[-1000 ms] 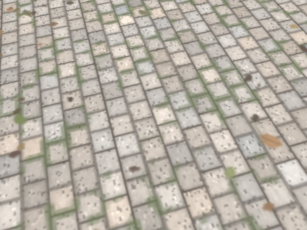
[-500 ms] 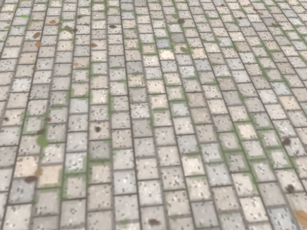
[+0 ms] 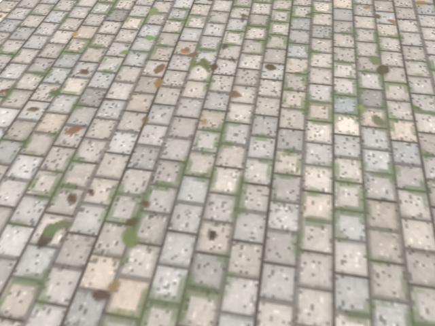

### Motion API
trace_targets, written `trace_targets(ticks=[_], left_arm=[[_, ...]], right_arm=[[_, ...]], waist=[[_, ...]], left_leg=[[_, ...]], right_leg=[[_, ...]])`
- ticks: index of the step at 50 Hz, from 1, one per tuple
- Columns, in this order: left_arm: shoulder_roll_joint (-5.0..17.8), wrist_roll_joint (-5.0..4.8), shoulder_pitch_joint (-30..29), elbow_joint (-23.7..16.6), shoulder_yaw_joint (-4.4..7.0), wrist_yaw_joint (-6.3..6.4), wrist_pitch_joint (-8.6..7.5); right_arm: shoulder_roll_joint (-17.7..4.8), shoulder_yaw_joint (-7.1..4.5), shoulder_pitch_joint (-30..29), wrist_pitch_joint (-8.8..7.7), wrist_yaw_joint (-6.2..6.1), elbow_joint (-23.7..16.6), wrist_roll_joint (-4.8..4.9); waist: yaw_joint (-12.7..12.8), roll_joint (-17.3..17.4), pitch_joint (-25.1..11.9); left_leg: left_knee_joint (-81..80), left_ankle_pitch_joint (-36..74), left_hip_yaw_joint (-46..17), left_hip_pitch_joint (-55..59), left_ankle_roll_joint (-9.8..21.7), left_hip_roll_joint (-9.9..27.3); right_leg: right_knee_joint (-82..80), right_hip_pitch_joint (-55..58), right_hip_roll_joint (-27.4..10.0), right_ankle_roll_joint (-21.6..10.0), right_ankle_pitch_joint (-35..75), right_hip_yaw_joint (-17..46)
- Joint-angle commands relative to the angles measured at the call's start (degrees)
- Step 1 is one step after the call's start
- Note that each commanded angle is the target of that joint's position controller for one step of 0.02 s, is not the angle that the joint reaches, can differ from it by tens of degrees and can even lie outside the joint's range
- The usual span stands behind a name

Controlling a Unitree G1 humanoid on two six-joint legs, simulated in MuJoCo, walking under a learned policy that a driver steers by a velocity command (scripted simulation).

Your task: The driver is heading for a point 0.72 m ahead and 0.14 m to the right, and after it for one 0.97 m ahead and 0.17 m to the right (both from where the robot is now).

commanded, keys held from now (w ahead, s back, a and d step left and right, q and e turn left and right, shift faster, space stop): w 0.12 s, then w+e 0.12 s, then e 0.76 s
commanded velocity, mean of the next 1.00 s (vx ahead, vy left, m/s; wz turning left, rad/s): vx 0.23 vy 0.00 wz -0.34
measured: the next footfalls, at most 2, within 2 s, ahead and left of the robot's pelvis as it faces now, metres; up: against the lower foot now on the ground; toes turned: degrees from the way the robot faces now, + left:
left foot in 0.26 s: +0.32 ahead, +0.16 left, +0.00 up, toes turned +0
right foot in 0.70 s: +0.38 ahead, -0.10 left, +0.00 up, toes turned -18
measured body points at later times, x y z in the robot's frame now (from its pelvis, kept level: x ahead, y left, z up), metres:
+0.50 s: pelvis +0.24 +0.06 +0.00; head +0.29 +0.06 +0.45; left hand +0.39 +0.33 -0.12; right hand +0.34 -0.23 -0.10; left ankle +0.28 +0.16 -0.74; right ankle +0.28 -0.09 -0.67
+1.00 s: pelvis +0.32 +0.02 +0.00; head +0.36 -0.02 +0.44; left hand +0.58 +0.22 -0.09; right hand +0.37 -0.30 -0.11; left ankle +0.42 +0.16 -0.70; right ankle +0.35 -0.08 -0.74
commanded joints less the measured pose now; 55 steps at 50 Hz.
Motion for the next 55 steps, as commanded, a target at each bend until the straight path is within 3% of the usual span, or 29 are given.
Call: trace_targets(ticks=[1, 4, 8, 10, 11, 12, 13, 14, 15, 16, 18, 19, 21, 23, 27, 30, 33, 34, 35, 36, 37, 38, 39, 40, 41, 43, 48, 52, 55], left_arm=[[8.57, -0.73, -2.88, -3.02, 1.74, 0.34, -1.09], [9.94, -1.28, -1.35, -2.09, 1.82, 0.33, -0.58], [11.16, -2.15, 4.16, 0.31, 1.78, 0.25, 0.55], [12.11, -2.09, 5.15, 0.97, 1.96, 0.5, 1.47], [12.69, -2.05, 4.54, 0.96, 2.04, 0.65, 1.83], [11.92, -1.82, 4.53, 0.88, 1.66, 0.71, 1.95], [9.28, -0.85, 3.97, -0.18, 0.58, 0.75, 1.78], [2.93, -0.3, 9.17, -1.93, -1.43, 0.84, 1.06], [5.57, -1.09, 10.0, -0.92, -0.87, 1.01, 0.68], [9.8, -2.41, 6.93, -1.44, 0.65, 1.19, 1.08], [8.39, -1.67, 3.39, -2.11, 0.83, 1.85, 2.53], [7.74, -1.47, 4.0, -1.9, 1.19, 2.09, 3.73], [5.46, -1.46, 5.18, -2.17, 1.1, 2.33, 5.79], [4.36, -1.01, 2.89, -4.15, 1.03, 2.39, 6.75], [3.65, -0.54, -2.73, -7.48, 0.73, 0.66, 6.79], [5.21, -0.52, -6.08, -10.14, 1.42, -0.53, 7.41], [6.47, -0.51, -7.12, -12.18, 2.36, -1.04, 8.29], [6.95, -0.45, -5.77, -12.18, 2.82, -0.89, 8.29], [9.52, -0.15, -2.4, -11.58, 3.97, -0.14, 8.15], [17.19, -0.01, 1.51, -12.09, 5.97, 1.34, 8.01], [18.85, 1.22, 0.49, -13.8, 5.65, 1.41, 7.39], [14.87, 0.66, 0.07, -13.82, 4.52, 0.62, 6.38], [13.58, 0.18, -2.37, -13.77, 4.02, 0.56, 5.6], [12.06, -0.71, -4.97, -13.74, 3.71, 0.82, 5.48], [11.0, -1.19, -7.61, -14.14, 3.29, 1.29, 5.82], [10.7, -0.14, -9.56, -14.97, 3.04, 2.03, 6.36], [11.83, -0.46, -8.49, -14.84, 3.7, 3.19, 6.94], [11.91, -0.34, -8.89, -15.17, 3.83, 2.8, 7.54], [11.6, -0.97, -9.73, -15.44, 3.71, 2.58, 8.06]], right_arm=[[-1.34, 0.28, -1.23, -1.19, 0.51, -4.52, -0.79], [-0.81, 0.84, -6.87, -2.05, 1.26, -5.5, -0.41], [-1.98, 0.44, -13.68, -2.56, 2.07, -7.92, 0.27], [-3.38, -0.26, -13.16, -2.92, 2.38, -8.18, 0.22], [-4.38, -0.91, -10.12, -3.06, 2.31, -7.43, 0.12], [-6.44, -2.19, -3.59, -3.03, 1.93, -5.45, -0.15], [-9.63, -3.41, 4.68, -2.92, 1.32, -4.14, -1.32], [-15.17, -4.56, 9.59, -2.25, 0.75, -4.14, -3.22], [-11.44, -3.68, 10.61, -1.8, 0.94, -3.91, -2.99], [-8.22, -2.51, 7.07, -1.67, 1.05, -3.91, -2.41], [-4.26, -1.43, -0.01, -1.9, 1.43, -3.44, -1.5], [-3.36, -1.28, -2.82, -2.18, 1.49, -3.28, -1.49], [-3.93, -1.75, -6.35, -2.83, 1.32, -2.75, -2.3], [-4.99, -2.29, -8.0, -2.97, 0.65, -1.93, -2.33], [-6.54, -2.96, -7.83, -1.78, -0.82, -0.28, -1.45], [-8.16, -3.62, -6.97, -0.73, -0.72, 0.93, -0.33], [-9.22, -4.22, -7.46, 0.15, -0.44, 1.57, 1.05], [-8.76, -4.18, -7.45, 0.4, -0.46, 1.92, 1.44], [-7.32, -3.93, -4.3, 0.48, -0.29, 3.14, 0.98], [-5.3, -3.15, -2.29, 0.28, -0.1, 2.04, -1.42], [-3.67, -2.13, -2.82, 0.63, -0.22, -0.16, -2.78], [-6.48, -2.93, -6.16, 1.19, -0.11, 0.72, -1.65], [-6.4, -2.98, -7.89, 1.55, -0.3, 0.09, -0.43], [-6.08, -3.11, -7.65, 1.85, -0.99, 0.94, -0.8], [-6.84, -3.44, -7.87, 2.14, -1.67, 0.93, -1.45], [-5.98, -3.43, -6.32, 2.31, -1.74, 1.31, -1.5], [-3.54, -2.43, -7.47, 2.1, -1.53, 1.2, -1.09], [-4.38, -2.64, -7.94, 1.63, -0.73, 0.78, -0.58], [-4.55, -2.94, -5.78, 0.82, 0.12, 0.97, -0.39]], waist=[[-1.42, -6.77, 0.53], [0.61, -6.17, 1.3], [2.6, -6.21, 2.45], [1.19, -6.68, 2.02], [-1.19, -6.87, 0.53], [-4.71, -6.08, -3.6], [-8.84, -4.57, -10.42], [-8.26, 9.06, -20.36], [-8.74, 11.34, -24.83], [-7.96, 7.31, -16.83], [-4.29, 3.56, -8.47], [-2.24, 4.39, -6.38], [0.05, 4.6, -4.85], [0.49, 4.47, -3.22], [-1.28, 2.87, -4.12], [-2.25, 2.16, -3.83], [-1.63, 2.19, -3.16], [-0.62, 1.32, -3.7], [0.32, -2.49, -5.86], [0.23, -16.39, -9.49], [-0.45, -21.75, -14.61], [2.19, -11.54, -15.76], [0.85, -9.56, -11.74], [-0.53, -6.09, -9.2], [-1.6, -6.66, -7.54], [-3.12, -9.45, -8.1], [-1.94, -9.74, -9.0], [-0.99, -11.83, -7.84], [-2.04, -12.36, -7.52]], left_leg=[[-8.64, 6.47, -0.79, -4.56, -0.65, 3.66], [-20.02, 16.12, 1.58, -0.69, -0.71, 2.24], [-27.96, 18.57, 2.08, 1.75, 0.06, 0.35], [-30.93, 15.55, 2.15, 4.69, 1.06, -0.82], [-32.89, 15.0, 2.96, 9.93, 1.88, -1.83], [-34.3, 14.79, 3.87, 20.15, 3.21, -2.87], [-32.31, 19.0, -0.55, 34.38, 5.7, 2.71], [-32.94, 22.43, -22.0, 55.05, 13.55, 19.36], [-37.9, 27.55, -32.35, 53.27, 16.0, 22.52], [-37.52, 33.44, -23.01, 46.83, 14.35, 20.62], [-39.2, 41.71, -9.62, 34.31, 12.18, 15.53], [-41.47, 41.21, -5.34, 28.3, 11.23, 13.79], [-45.13, 41.59, -0.56, 21.33, 11.98, 12.98], [-47.14, 40.29, 3.07, 19.67, 12.48, 13.3], [-46.84, 36.82, 9.1, 21.64, 11.41, 12.57], [-44.11, 33.7, 9.57, 24.57, 10.87, 14.34], [-38.17, 31.12, 9.46, 26.27, 8.96, 15.46], [-33.67, 30.75, 10.92, 25.63, 7.07, 14.02], [-25.3, 29.54, 13.13, 23.42, 3.94, 10.49], [-8.14, 11.0, 16.48, 11.5, -1.42, 4.36], [6.62, -22.7, 9.11, -2.45, -4.74, -4.55], [11.42, -21.33, 0.7, -3.98, -4.11, -2.99], [11.09, -16.66, 0.05, -5.41, -3.11, -2.08], [7.99, -12.31, -0.3, -5.89, -3.0, -0.92], [4.76, -8.78, -0.66, -4.64, -3.31, -0.37], [3.1, -4.72, -0.04, 0.2, -4.21, -1.96], [-10.59, -1.62, -1.0, 4.02, -5.6, -3.53], [-18.59, -1.76, -1.47, 8.51, -4.89, -4.85], [-28.29, 0.26, -1.03, 12.98, -3.25, -5.63]], right_leg=[[-12.33, 1.74, -15.94, -11.71, 9.03, 13.13], [-12.36, 1.07, -13.65, -9.69, 11.46, 7.91], [-10.01, 5.37, -15.67, -8.04, 11.69, 9.14], [-6.9, 8.06, -16.86, -6.91, 13.97, 10.72], [-3.21, 7.91, -16.35, -5.99, 18.64, 10.32], [4.69, 6.04, -13.79, -4.57, 24.49, 8.52], [17.89, -1.15, -10.38, -1.99, 19.73, 6.46], [40.24, -21.46, -2.36, 3.23, -3.71, 1.46], [49.19, -25.27, -1.07, 4.0, -24.21, 8.36], [53.24, -28.08, -3.41, 4.28, -22.64, 9.46], [49.7, -26.87, -7.07, 5.04, -17.92, 6.74], [47.25, -23.09, -8.41, 5.41, -15.83, 6.38], [45.84, -18.35, -7.68, 6.57, -11.25, 4.58], [40.19, -18.85, -8.16, 7.16, -6.82, 4.4], [27.0, -14.98, -8.14, 5.75, 3.97, 2.55], [22.11, -14.26, -7.71, 4.26, 2.0, 1.47], [16.39, -12.54, -6.39, 1.77, -1.7, -0.4], [11.7, -8.68, -4.89, 0.45, 1.52, -1.53], [6.99, -1.35, -3.66, -1.67, 10.88, -0.12], [5.98, 10.82, -15.01, -7.27, 39.65, 15.89], [3.67, 16.8, -25.26, -20.29, 39.53, 34.66], [1.47, 14.48, -23.72, -19.63, 32.14, 31.36], [0.86, 10.77, -21.12, -16.71, 26.29, 26.32], [0.26, 7.89, -18.27, -13.52, 19.69, 23.31], [-0.47, 4.48, -16.65, -11.82, 16.29, 21.62], [-1.08, 0.09, -14.1, -11.33, 17.01, 19.77], [-0.45, -0.42, -12.44, -10.93, 10.19, 21.25], [-0.34, -2.3, -12.08, -10.38, 3.33, 26.3], [1.86, -1.77, -11.21, -8.95, 4.93, 29.72]])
